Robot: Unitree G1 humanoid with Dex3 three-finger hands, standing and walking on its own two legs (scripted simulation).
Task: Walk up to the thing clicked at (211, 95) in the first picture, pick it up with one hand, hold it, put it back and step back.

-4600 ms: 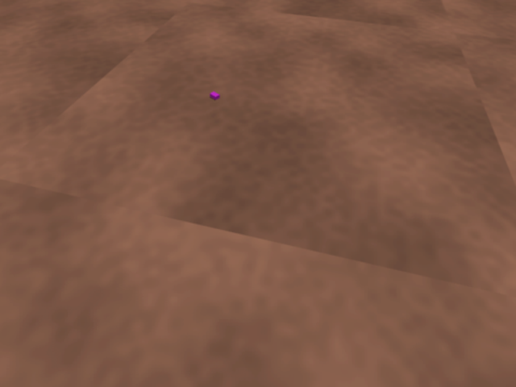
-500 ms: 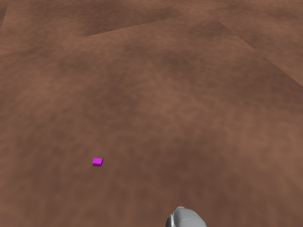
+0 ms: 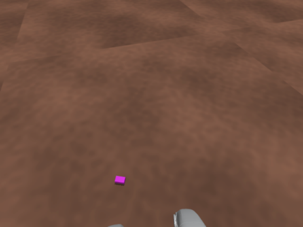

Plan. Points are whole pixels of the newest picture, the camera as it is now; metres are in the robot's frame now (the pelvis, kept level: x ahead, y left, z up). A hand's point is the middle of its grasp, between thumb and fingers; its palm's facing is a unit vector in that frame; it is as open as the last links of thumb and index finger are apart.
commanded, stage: walk up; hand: left
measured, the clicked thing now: (120, 179) +0.53 +0.17 -0.72
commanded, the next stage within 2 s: none
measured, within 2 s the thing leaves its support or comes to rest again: neither
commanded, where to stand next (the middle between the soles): +0.14 -0.02 m, yaw -2 degrees
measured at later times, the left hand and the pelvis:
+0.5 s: hand (48, 215) +0.20 +0.30 -0.14, palm faces -0.08 -0.94 -0.34, open 7.3 cm; pelvis +0.08 +0.06 +0.01, yaw -2 degrees
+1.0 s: hand (56, 215) +0.19 +0.27 -0.12, palm faces -0.07 -0.94 -0.33, open 7.3 cm; pelvis +0.09 +0.02 +0.03, yaw -3 degrees
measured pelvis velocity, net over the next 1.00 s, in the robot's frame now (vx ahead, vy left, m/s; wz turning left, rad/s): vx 0.09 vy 0.02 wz -0.05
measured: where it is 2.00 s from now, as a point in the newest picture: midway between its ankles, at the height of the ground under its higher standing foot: outside the picture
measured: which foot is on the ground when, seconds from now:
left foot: down 0.00-1.00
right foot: up 0.00-0.26, down 0.28-1.00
